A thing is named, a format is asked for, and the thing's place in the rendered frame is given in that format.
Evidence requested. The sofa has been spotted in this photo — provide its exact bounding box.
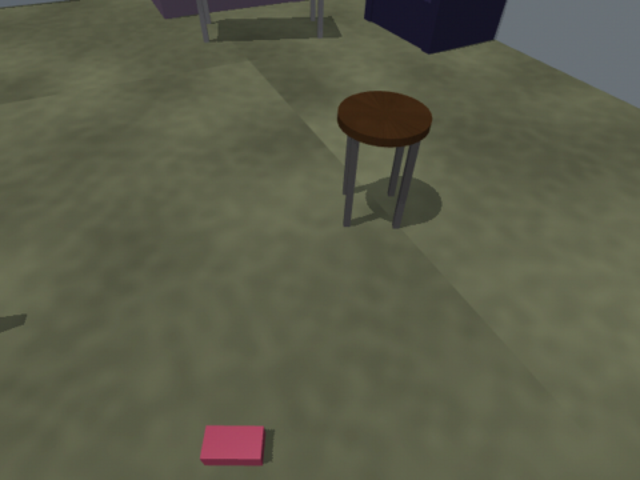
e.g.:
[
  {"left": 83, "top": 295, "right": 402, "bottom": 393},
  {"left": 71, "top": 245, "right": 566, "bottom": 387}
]
[{"left": 152, "top": 0, "right": 305, "bottom": 19}]

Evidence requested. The carton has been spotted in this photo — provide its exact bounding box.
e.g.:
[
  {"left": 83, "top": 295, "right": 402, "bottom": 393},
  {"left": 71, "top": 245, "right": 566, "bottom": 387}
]
[{"left": 200, "top": 425, "right": 266, "bottom": 466}]

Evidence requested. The stool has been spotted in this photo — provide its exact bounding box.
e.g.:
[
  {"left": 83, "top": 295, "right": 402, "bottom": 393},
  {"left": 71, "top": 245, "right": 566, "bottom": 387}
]
[{"left": 337, "top": 91, "right": 432, "bottom": 229}]

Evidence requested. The armchair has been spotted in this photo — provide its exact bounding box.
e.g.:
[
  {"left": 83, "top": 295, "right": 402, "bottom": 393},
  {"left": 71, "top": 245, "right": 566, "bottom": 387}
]
[{"left": 364, "top": 0, "right": 506, "bottom": 54}]

